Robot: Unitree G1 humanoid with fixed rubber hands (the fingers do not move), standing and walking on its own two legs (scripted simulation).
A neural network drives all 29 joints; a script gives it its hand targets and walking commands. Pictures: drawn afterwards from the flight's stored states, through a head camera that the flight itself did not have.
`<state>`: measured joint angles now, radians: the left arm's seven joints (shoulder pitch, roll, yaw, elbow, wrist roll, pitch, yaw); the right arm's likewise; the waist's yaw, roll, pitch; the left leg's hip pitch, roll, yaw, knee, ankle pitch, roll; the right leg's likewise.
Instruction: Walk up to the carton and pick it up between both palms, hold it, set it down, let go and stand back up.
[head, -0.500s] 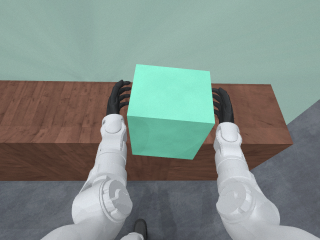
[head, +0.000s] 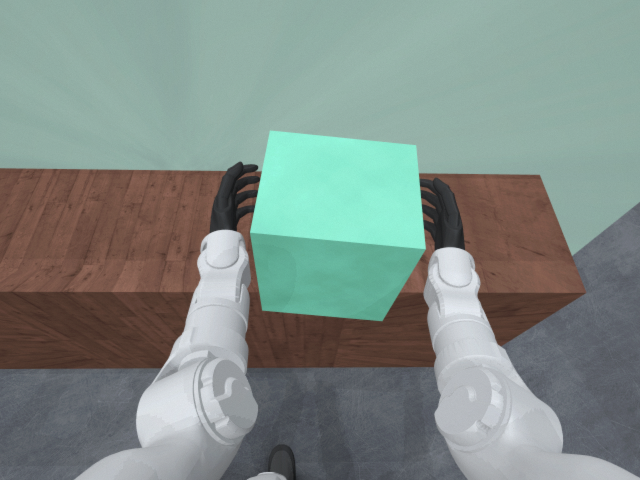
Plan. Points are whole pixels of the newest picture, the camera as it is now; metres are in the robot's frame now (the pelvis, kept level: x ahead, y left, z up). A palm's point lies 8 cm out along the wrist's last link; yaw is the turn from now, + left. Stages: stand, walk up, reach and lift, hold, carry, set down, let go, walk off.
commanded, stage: reach and lift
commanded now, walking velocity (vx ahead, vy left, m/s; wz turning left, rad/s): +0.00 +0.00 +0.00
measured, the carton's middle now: (331, 235) +0.45 +0.02 -0.04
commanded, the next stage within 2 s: none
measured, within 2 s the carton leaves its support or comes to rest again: neither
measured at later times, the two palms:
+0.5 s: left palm (219, 219) +0.39 +0.16 +0.07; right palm (458, 238) +0.38 -0.13 +0.07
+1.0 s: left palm (196, 219) +0.37 +0.17 +0.11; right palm (463, 236) +0.36 -0.12 +0.10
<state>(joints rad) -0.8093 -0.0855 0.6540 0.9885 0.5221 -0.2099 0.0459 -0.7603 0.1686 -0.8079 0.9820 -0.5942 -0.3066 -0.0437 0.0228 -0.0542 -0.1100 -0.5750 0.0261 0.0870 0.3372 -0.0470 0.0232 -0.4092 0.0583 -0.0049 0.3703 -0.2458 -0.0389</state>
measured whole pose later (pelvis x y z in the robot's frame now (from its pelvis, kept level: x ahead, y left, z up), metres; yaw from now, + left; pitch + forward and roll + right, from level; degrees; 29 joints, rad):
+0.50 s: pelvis -0.01 +0.00 +0.01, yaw +0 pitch +9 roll -1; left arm -0.77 -0.09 0.57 0.93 0.46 -0.12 0.06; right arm -0.71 0.15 -0.68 0.96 -0.46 -0.25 -0.06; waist 0.02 -0.06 -0.09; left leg -0.43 0.02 0.09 0.31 -0.04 0.02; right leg -0.25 0.06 0.00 0.32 -0.23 -0.04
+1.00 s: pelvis -0.02 +0.01 +0.01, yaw -1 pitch -2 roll +0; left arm -0.69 -0.12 0.49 0.64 0.45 0.17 0.00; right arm -0.66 0.13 -0.48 0.86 -0.28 -0.11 -0.06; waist 0.04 -0.07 0.02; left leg -0.20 0.01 0.11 0.26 -0.04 0.03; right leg -0.04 0.04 0.02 0.29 -0.22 -0.03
